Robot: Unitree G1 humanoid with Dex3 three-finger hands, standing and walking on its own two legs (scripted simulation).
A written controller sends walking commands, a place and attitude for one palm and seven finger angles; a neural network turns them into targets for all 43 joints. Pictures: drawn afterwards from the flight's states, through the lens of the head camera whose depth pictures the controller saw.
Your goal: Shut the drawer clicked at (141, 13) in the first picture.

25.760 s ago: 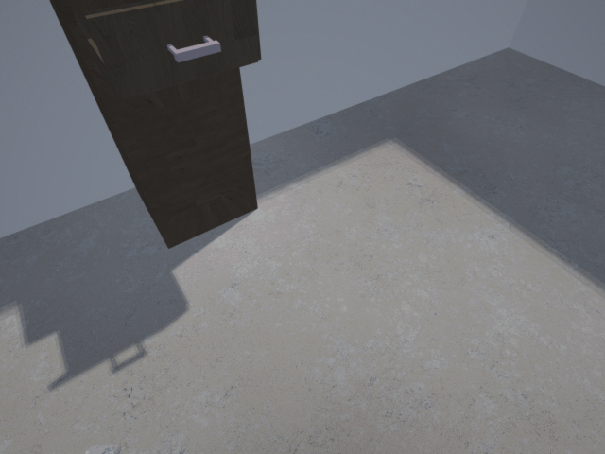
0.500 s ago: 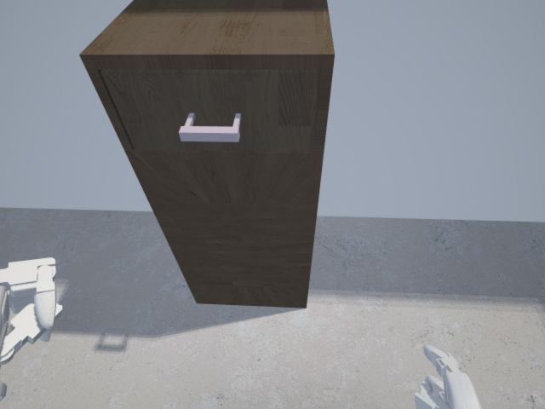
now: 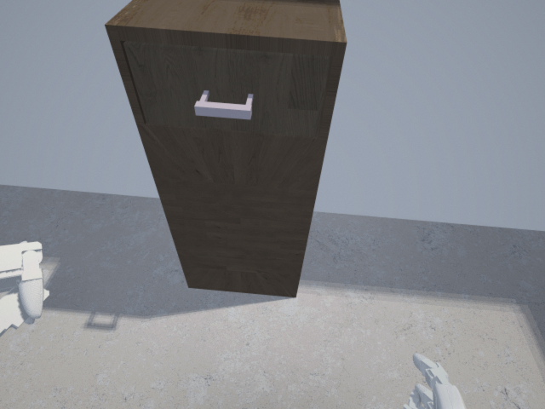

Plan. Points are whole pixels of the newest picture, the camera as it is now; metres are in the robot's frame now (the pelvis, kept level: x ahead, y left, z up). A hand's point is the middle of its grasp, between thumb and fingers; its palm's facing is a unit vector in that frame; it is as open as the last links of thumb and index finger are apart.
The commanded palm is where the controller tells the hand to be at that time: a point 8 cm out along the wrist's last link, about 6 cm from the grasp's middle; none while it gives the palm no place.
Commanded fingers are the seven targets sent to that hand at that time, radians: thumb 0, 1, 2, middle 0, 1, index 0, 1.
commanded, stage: step back with the hand held close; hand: left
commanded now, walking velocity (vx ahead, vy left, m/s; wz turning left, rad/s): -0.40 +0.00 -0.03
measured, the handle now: (225, 103) +0.64 +0.12 +0.12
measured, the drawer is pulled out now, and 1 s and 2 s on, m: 0.00 0.00 0.00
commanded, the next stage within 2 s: stop stepping back and stand still in 0.48 s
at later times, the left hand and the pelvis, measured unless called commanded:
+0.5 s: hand out of the picture +0.10 +0.26 +0.19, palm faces +0.40 -0.82 -0.41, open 3.2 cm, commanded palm +0.05 +0.29 +0.19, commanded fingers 0.00 0.90 0.90 -1.40 -1.60 -1.40 -1.60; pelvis -0.09 +0.01 +0.01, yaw -2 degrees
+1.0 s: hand out of the picture +0.03 +0.22 +0.17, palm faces +0.28 -0.85 -0.45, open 3.2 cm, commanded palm -0.03 +0.27 +0.19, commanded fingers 0.00 0.90 0.90 -1.40 -1.60 -1.40 -1.60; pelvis -0.18 +0.00 +0.01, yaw -5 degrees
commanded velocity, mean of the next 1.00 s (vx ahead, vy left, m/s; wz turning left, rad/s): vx -0.14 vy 0.02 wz -0.02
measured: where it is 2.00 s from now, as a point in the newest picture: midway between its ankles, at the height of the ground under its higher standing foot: outside the picture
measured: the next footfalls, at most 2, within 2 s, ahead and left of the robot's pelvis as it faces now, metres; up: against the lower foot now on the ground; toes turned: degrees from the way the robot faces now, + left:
right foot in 0.64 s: -0.19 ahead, -0.11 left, +0.00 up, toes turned -7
left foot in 0.80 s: -0.10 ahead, +0.11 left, +0.00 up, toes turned -6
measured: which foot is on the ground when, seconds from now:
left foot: down 0.00-0.66, up 0.68-0.78, down 0.80-1.00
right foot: down 0.00-0.30, up 0.32-0.62, down 0.64-1.00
